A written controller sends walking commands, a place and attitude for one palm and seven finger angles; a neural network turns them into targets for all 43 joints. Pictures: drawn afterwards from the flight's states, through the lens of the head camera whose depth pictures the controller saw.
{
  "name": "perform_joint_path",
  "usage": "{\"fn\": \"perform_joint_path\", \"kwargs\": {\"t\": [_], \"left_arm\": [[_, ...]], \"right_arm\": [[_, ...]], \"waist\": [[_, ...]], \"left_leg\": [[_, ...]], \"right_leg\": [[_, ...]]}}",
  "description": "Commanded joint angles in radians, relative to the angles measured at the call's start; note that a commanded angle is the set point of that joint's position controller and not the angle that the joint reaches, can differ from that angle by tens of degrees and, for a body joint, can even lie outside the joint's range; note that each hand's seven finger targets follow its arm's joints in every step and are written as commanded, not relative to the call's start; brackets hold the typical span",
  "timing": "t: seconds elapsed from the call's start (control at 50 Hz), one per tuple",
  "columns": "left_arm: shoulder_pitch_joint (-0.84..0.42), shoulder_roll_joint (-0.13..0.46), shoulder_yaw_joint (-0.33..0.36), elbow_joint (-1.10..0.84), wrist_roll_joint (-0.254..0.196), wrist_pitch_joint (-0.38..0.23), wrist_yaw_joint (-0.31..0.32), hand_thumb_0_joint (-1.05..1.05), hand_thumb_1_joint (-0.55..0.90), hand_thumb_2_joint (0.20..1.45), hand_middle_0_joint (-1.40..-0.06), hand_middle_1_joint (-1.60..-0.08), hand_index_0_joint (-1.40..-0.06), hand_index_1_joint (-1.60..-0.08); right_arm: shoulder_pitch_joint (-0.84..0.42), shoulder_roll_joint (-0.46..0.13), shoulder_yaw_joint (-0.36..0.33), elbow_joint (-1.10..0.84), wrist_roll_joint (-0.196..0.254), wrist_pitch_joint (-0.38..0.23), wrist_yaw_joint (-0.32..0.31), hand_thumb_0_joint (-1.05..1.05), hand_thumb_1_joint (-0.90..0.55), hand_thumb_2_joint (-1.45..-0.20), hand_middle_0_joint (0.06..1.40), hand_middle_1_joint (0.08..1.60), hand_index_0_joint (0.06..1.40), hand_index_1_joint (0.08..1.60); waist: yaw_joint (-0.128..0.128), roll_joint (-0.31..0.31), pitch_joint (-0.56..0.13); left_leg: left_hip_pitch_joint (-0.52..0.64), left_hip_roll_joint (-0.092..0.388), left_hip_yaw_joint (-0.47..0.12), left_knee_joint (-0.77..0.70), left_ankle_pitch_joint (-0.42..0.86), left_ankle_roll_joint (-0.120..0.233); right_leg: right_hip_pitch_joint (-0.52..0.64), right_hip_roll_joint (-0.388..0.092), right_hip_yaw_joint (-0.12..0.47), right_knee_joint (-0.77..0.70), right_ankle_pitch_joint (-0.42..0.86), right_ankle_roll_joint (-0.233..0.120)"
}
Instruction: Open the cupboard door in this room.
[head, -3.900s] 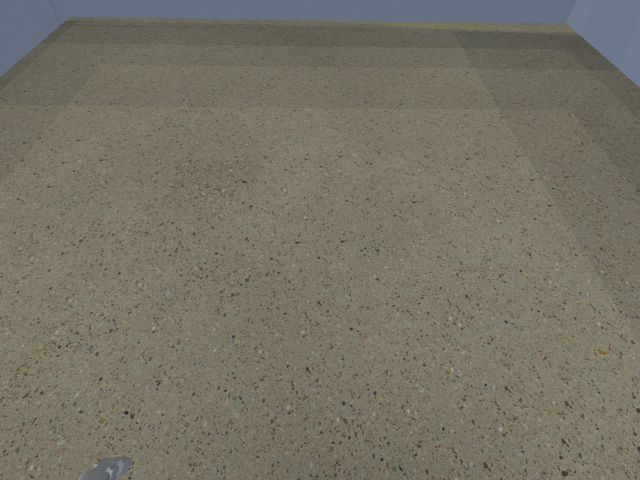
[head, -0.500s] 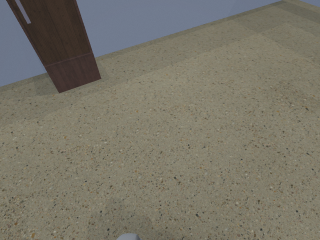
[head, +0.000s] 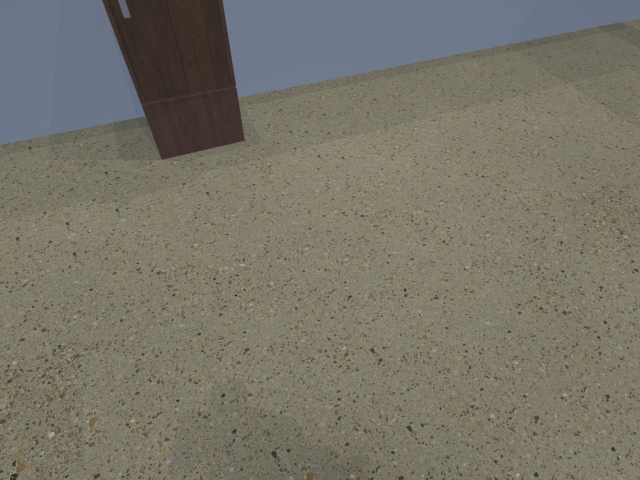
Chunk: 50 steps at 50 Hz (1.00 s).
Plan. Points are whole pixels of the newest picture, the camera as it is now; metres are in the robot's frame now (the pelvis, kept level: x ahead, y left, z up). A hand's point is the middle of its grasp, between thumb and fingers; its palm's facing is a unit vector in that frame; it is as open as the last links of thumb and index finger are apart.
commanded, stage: turn or walk to find it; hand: left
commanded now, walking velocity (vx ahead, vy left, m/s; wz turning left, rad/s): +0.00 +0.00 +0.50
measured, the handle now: out of the picture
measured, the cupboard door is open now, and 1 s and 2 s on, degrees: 0 0 0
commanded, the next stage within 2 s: stand and wait in 0.32 s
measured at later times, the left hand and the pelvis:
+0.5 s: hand out of the picture -0.06 +0.23 -0.19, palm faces +0.27 -0.94 -0.22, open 7.3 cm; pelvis -0.04 +0.02 -0.01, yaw +13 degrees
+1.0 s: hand out of the picture -0.07 +0.22 -0.18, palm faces +0.34 -0.92 -0.19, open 7.3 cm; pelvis -0.05 +0.04 -0.01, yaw +18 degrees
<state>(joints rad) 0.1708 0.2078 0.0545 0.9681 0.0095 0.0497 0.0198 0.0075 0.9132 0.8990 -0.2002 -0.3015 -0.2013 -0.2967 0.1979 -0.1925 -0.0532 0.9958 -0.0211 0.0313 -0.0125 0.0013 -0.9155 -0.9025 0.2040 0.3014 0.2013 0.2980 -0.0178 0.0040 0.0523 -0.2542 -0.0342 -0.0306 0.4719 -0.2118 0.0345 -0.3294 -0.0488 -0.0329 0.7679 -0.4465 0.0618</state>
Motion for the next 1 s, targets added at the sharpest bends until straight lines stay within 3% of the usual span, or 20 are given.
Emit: {"fn": "perform_joint_path", "kwargs": {"t": [0.0,0.02,0.04,0.06,0.08,0.12,0.16,0.32,0.38,0.4,0.44,0.46,0.52,0.62,0.74,0.8,0.82,0.84,0.92,0.98], "left_arm": [[0.108,0.084,0.020,-0.063,-0.003,-0.032,0.012,0.000,0.900,0.900,-0.200,-0.300,-0.200,-0.300],[0.131,0.108,0.026,-0.060,0.000,-0.040,0.015,0.000,0.900,0.900,-0.200,-0.300,-0.200,-0.300],[0.144,0.184,0.041,-0.069,0.016,-0.050,0.023,0.000,0.900,0.900,-0.200,-0.300,-0.200,-0.300],[0.137,0.245,0.047,-0.087,0.019,-0.049,0.020,0.000,0.900,0.900,-0.200,-0.300,-0.200,-0.300],[0.113,0.228,0.055,-0.100,0.011,-0.050,0.026,0.000,0.900,0.900,-0.200,-0.300,-0.200,-0.300],[-0.001,0.176,0.036,-0.127,0.013,-0.049,0.021,0.000,0.900,0.900,-0.200,-0.300,-0.200,-0.300],[-0.038,0.154,0.024,-0.142,0.014,-0.054,0.018,0.000,0.900,0.900,-0.200,-0.300,-0.200,-0.300],[0.102,0.220,0.044,-0.086,0.024,-0.053,0.012,0.000,0.900,0.900,-0.200,-0.300,-0.200,-0.300],[0.105,0.210,0.040,-0.056,0.020,-0.051,0.008,0.000,0.900,0.900,-0.200,-0.300,-0.200,-0.300],[0.097,0.193,0.035,-0.051,0.010,-0.045,0.008,0.000,0.900,0.900,-0.200,-0.300,-0.200,-0.300],[0.096,0.078,0.003,-0.089,0.000,-0.034,0.001,0.000,0.900,0.900,-0.200,-0.300,-0.200,-0.300],[0.035,0.088,-0.002,-0.087,0.007,-0.021,0.008,0.000,0.900,0.900,-0.200,-0.300,-0.200,-0.300],[0.057,0.079,0.001,-0.019,0.006,-0.019,-0.003,0.000,0.900,0.900,-0.200,-0.300,-0.200,-0.300],[0.095,0.042,-0.023,0.038,0.002,-0.024,-0.001,0.000,0.900,0.900,-0.200,-0.300,-0.200,-0.300],[0.171,0.043,-0.028,0.091,0.005,-0.039,0.011,0.000,0.900,0.900,-0.200,-0.300,-0.200,-0.300],[0.165,0.130,-0.015,0.086,0.011,-0.056,0.020,0.000,0.900,0.900,-0.200,-0.300,-0.200,-0.300],[0.152,0.156,-0.002,0.080,0.011,-0.060,0.018,0.000,0.900,0.900,-0.200,-0.300,-0.200,-0.300],[0.150,0.152,0.001,0.069,0.011,-0.058,0.017,0.000,0.900,0.900,-0.200,-0.300,-0.200,-0.300],[0.111,0.151,0.016,0.037,0.022,-0.052,0.022,0.000,0.900,0.900,-0.200,-0.300,-0.200,-0.300],[0.098,0.143,0.016,0.042,0.017,-0.049,0.021,0.000,0.900,0.900,-0.200,-0.300,-0.200,-0.300]], "right_arm": [[-0.006,-0.198,-0.052,-0.083,-0.001,-0.006,0.001,0.000,-0.900,-0.900,0.200,0.300,0.200,0.300],[-0.008,-0.179,-0.051,-0.092,0.005,-0.006,0.006,0.000,-0.900,-0.900,0.200,0.300,0.200,0.300],[0.008,-0.120,-0.044,-0.108,0.013,-0.006,0.013,0.000,-0.900,-0.900,0.200,0.300,0.200,0.300],[-0.015,-0.102,-0.043,-0.138,0.005,-0.004,0.014,0.000,-0.900,-0.900,0.200,0.300,0.200,0.300],[-0.027,-0.146,-0.056,-0.138,-0.004,0.015,0.014,0.000,-0.900,-0.900,0.200,0.300,0.200,0.300],[-0.006,-0.136,-0.060,-0.101,-0.005,0.029,0.028,0.000,-0.900,-0.900,0.200,0.300,0.200,0.300],[0.048,-0.122,-0.055,-0.081,-0.005,0.032,0.036,0.000,-0.900,-0.900,0.200,0.300,0.200,0.300],[-0.067,-0.097,-0.028,-0.119,0.002,0.016,0.041,0.000,-0.900,-0.900,0.200,0.300,0.200,0.300],[0.007,-0.085,-0.015,-0.086,0.009,-0.005,0.027,0.000,-0.900,-0.900,0.200,0.300,0.200,0.300],[0.059,-0.103,-0.016,-0.064,0.008,-0.014,0.025,0.000,-0.900,-0.900,0.200,0.300,0.200,0.300],[0.128,-0.254,-0.041,-0.051,-0.001,-0.027,0.014,0.000,-0.900,-0.900,0.200,0.300,0.200,0.300],[0.133,-0.251,-0.041,-0.032,-0.004,-0.027,0.003,0.000,-0.900,-0.900,0.200,0.300,0.200,0.300],[0.007,-0.165,-0.010,-0.036,-0.002,-0.035,-0.017,0.000,-0.900,-0.900,0.200,0.300,0.200,0.300],[0.032,-0.150,-0.005,0.004,0.006,-0.045,-0.025,0.000,-0.900,-0.900,0.200,0.300,0.200,0.300],[0.009,-0.123,-0.004,0.035,0.013,-0.038,-0.021,0.000,-0.900,-0.900,0.200,0.300,0.200,0.300],[0.015,-0.062,0.005,0.021,0.022,-0.034,-0.004,0.000,-0.900,-0.900,0.200,0.300,0.200,0.300],[0.005,-0.059,0.001,0.017,0.017,-0.018,-0.004,0.000,-0.900,-0.900,0.200,0.300,0.200,0.300],[-0.013,-0.072,-0.003,0.006,0.012,-0.009,-0.003,0.000,-0.900,-0.900,0.200,0.300,0.200,0.300],[-0.011,-0.050,-0.011,0.001,0.015,0.000,0.005,0.000,-0.900,-0.900,0.200,0.300,0.200,0.300],[0.044,-0.027,-0.003,0.021,0.014,-0.010,0.004,0.000,-0.900,-0.900,0.200,0.300,0.200,0.300]], "waist": [[0.037,0.128,-0.100],[0.051,0.067,-0.106],[0.057,-0.150,-0.112],[0.068,-0.288,-0.071],[0.067,-0.283,-0.068],[0.008,-0.156,0.018],[-0.017,-0.162,0.009],[0.068,-0.202,-0.027],[0.034,-0.195,-0.066],[0.005,-0.122,-0.087],[-0.019,0.286,-0.108],[-0.048,0.258,-0.094],[0.015,0.177,-0.016],[0.007,0.104,-0.070],[0.042,0.071,-0.043],[0.026,-0.078,-0.032],[0.029,-0.267,-0.020],[0.043,-0.308,0.008],[0.040,-0.155,-0.003],[0.021,-0.145,-0.036]], "left_leg": [[-0.012,0.211,-0.281,-0.067,0.278,0.102],[-0.099,0.165,-0.254,-0.010,0.175,0.057],[-0.275,0.053,-0.133,0.165,-0.050,-0.011],[-0.347,-0.038,-0.013,0.383,-0.333,-0.057],[-0.319,0.011,-0.059,0.552,-0.347,-0.053],[-0.311,0.040,-0.047,0.729,-0.228,-0.060],[-0.293,0.051,-0.006,0.751,-0.159,-0.081],[-0.195,0.078,0.098,0.352,-0.254,-0.091],[-0.012,0.047,0.130,0.082,-0.144,-0.076],[0.109,0.056,0.116,-0.058,-0.009,-0.066],[0.257,0.400,-0.274,-0.149,0.399,0.088],[0.155,0.417,-0.270,-0.181,0.319,0.137],[0.082,0.317,-0.143,-0.179,0.332,0.122],[0.204,0.290,-0.072,-0.140,0.549,0.130],[0.088,0.231,-0.072,-0.089,0.338,0.069],[-0.041,0.094,0.005,0.009,0.056,-0.019],[-0.048,0.046,0.053,0.082,-0.069,-0.041],[-0.062,0.043,0.054,0.168,-0.198,-0.043],[-0.112,0.059,0.052,0.358,-0.289,-0.051],[-0.001,0.060,0.081,0.109,-0.145,-0.058]], "right_leg": [[0.144,0.015,-0.012,-0.257,0.151,-0.006],[0.254,-0.022,0.013,-0.390,0.230,-0.014],[0.371,-0.223,0.211,-0.488,0.192,-0.076],[0.288,-0.417,0.364,-0.527,0.268,-0.183],[0.177,-0.430,0.348,-0.536,0.241,-0.222],[0.066,-0.316,0.208,-0.523,0.184,-0.195],[0.069,-0.259,0.078,-0.492,0.235,-0.166],[0.200,-0.309,0.042,-0.453,0.271,-0.186],[0.171,-0.274,-0.008,-0.327,0.465,-0.143],[0.112,-0.238,-0.052,-0.245,0.443,-0.095],[-0.171,-0.065,-0.118,0.051,-0.117,0.009],[-0.131,-0.062,-0.046,0.170,-0.175,-0.003],[-0.130,-0.067,0.013,0.245,-0.020,-0.012],[-0.051,-0.045,-0.007,0.039,0.011,-0.001],[0.153,-0.036,-0.036,-0.319,0.240,-0.008],[0.216,-0.218,0.113,-0.382,0.455,-0.084],[0.165,-0.264,0.177,-0.436,0.392,-0.136],[0.115,-0.299,0.207,-0.484,0.345,-0.182],[0.126,-0.302,0.113,-0.439,0.497,-0.219],[0.117,-0.254,0.048,-0.352,0.483,-0.168]]}}
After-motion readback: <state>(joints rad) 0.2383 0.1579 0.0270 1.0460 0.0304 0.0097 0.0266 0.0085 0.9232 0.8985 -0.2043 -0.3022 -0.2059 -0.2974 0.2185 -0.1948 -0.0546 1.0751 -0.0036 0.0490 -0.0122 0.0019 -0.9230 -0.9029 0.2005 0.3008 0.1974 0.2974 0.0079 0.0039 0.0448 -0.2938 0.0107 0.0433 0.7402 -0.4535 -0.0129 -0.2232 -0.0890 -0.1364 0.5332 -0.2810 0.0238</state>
